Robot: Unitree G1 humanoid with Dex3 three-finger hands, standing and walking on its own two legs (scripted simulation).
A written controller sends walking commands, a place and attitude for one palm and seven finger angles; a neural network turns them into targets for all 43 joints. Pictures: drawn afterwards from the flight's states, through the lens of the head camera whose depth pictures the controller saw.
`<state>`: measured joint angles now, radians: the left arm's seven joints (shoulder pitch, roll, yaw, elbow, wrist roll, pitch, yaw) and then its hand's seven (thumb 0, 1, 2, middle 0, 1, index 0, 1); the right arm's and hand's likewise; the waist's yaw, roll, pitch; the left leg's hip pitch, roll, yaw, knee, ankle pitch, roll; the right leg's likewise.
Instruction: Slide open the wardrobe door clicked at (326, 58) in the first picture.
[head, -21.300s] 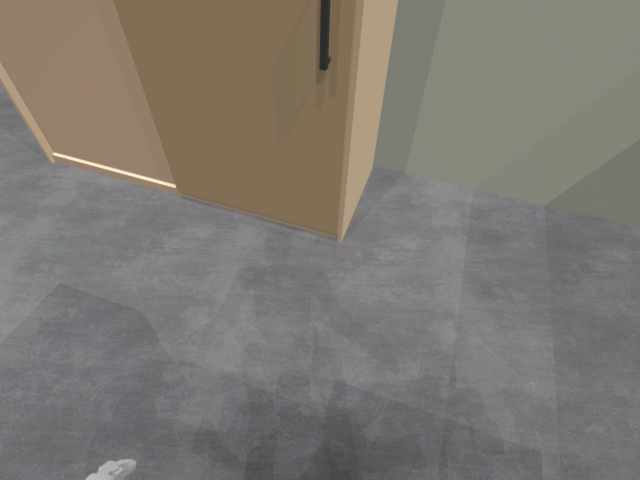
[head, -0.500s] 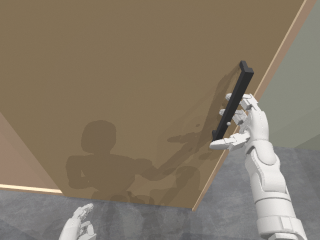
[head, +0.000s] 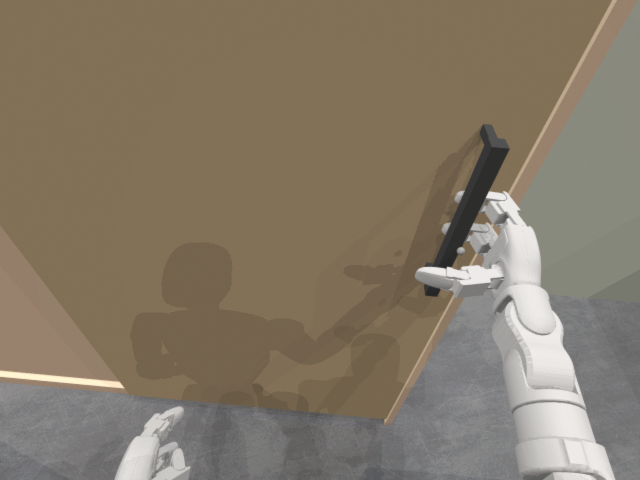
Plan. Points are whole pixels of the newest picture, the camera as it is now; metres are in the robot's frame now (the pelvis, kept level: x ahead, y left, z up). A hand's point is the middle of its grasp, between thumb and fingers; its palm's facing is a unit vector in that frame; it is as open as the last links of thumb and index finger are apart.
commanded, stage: grip the handle and tug to test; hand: right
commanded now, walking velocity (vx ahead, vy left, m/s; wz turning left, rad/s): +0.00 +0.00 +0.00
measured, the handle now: (455, 221) +0.43 -0.15 +0.12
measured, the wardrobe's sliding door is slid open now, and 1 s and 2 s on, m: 0.00 0.00 0.01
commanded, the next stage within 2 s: tug the door sideways, standing still in 1.16 s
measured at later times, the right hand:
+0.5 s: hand (458, 249) +0.37 -0.14 +0.13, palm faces +0.05 +1.00 -0.01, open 6.9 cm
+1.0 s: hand (457, 251) +0.37 -0.14 +0.13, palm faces +0.05 +1.00 -0.01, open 6.9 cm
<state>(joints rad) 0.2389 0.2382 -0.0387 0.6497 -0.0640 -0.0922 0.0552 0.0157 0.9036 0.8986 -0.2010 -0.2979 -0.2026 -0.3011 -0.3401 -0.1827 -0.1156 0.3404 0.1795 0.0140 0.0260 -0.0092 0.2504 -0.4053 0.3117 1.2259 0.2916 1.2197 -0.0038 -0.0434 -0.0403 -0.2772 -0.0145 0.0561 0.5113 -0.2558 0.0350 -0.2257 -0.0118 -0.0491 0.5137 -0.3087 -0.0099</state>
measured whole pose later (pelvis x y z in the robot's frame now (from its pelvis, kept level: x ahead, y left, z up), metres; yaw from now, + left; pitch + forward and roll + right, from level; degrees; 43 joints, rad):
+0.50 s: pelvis +0.01 +0.00 +0.00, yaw +1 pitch +1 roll +0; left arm 0.24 0.23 -0.03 0.63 -0.06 -0.09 0.04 0.02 0.90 0.90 -0.20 -0.30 -0.20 -0.30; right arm -0.27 -0.17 -0.12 0.25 0.17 0.04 0.01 0.00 -0.60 -0.75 0.30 1.33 0.27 1.32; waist 0.00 -0.05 -0.05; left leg -0.26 -0.02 0.04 0.50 -0.27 0.03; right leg -0.20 -0.01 -0.06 0.50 -0.32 -0.01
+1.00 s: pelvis +0.02 +0.00 +0.00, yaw +1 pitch +1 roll +0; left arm 0.23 0.22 -0.04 0.61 -0.05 -0.06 0.03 0.02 0.90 0.90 -0.20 -0.30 -0.20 -0.30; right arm -0.19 -0.16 -0.12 0.14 0.17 0.08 0.00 0.01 -0.64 -0.74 0.24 1.31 0.22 1.31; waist 0.01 -0.05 -0.06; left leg -0.24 -0.02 0.04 0.49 -0.28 0.03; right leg -0.17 -0.02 -0.07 0.49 -0.33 -0.01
